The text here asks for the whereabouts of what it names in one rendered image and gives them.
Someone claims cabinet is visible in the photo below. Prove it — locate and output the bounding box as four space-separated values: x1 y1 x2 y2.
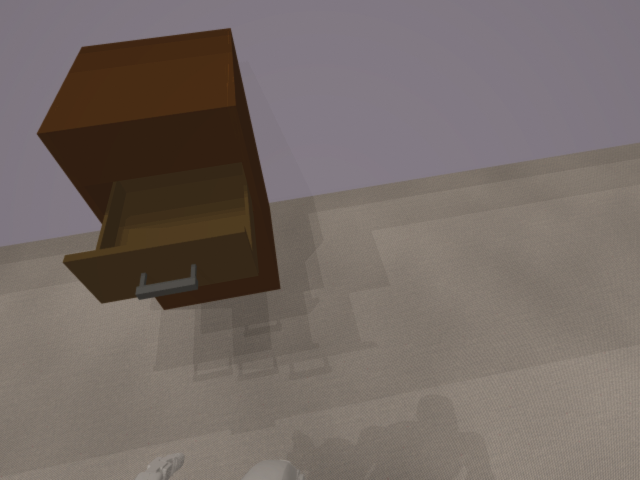
37 28 280 310

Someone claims left robot thigh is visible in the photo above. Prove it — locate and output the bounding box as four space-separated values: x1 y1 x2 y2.
241 460 305 480

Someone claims handle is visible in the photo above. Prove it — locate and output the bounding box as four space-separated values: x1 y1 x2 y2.
135 264 198 300

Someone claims drawer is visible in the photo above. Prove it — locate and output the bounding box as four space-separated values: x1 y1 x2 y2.
63 162 259 304

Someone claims left robot hand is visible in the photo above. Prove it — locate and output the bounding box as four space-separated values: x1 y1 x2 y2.
134 453 185 480

